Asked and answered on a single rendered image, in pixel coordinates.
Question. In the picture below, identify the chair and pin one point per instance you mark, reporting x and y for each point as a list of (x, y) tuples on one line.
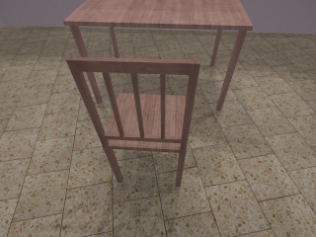
[(141, 122)]

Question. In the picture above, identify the table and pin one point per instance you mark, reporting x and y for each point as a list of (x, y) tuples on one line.
[(220, 15)]

